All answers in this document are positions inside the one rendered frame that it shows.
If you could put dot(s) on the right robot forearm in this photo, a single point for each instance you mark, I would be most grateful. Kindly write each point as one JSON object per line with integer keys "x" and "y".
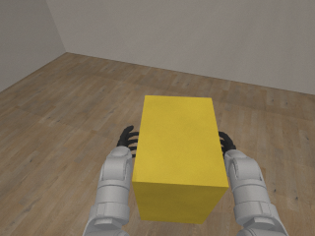
{"x": 253, "y": 208}

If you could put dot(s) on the carton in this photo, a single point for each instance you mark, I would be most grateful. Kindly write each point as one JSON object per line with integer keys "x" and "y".
{"x": 179, "y": 173}

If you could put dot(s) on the left robot forearm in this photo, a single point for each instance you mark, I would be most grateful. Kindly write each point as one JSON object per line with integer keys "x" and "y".
{"x": 110, "y": 210}

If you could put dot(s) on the robot right hand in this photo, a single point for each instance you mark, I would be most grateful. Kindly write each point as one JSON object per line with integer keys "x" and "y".
{"x": 226, "y": 142}

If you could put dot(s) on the robot left hand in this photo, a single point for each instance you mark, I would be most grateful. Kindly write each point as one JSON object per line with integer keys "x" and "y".
{"x": 124, "y": 139}

